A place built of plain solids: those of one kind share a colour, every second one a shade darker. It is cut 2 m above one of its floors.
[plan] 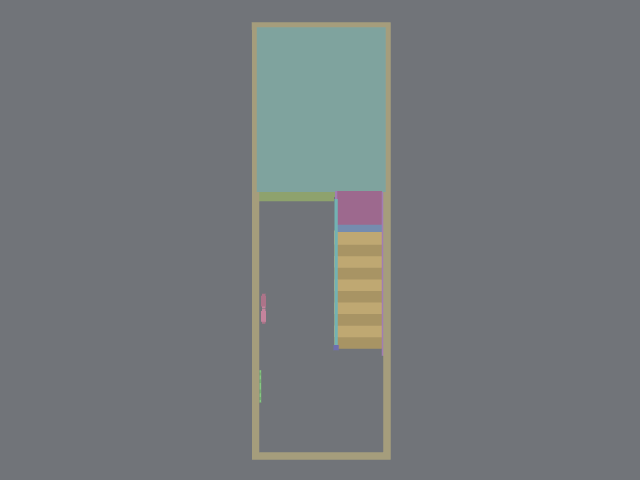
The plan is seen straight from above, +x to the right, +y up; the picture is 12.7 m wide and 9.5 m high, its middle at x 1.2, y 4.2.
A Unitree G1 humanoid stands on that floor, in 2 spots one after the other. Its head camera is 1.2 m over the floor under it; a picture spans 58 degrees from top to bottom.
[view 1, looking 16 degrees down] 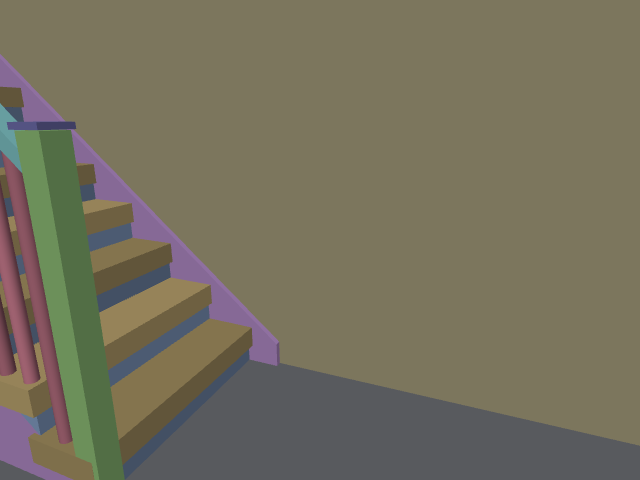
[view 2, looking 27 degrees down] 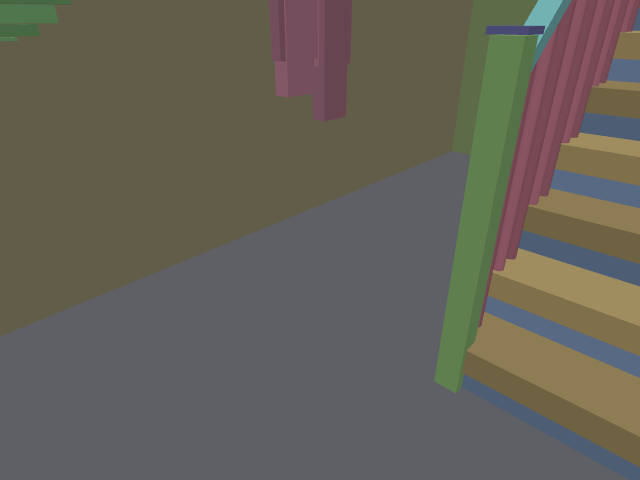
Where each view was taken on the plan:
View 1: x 0.74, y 1.00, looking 22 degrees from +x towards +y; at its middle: wall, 1.92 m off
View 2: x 1.98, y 0.86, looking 133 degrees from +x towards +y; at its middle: ground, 2.64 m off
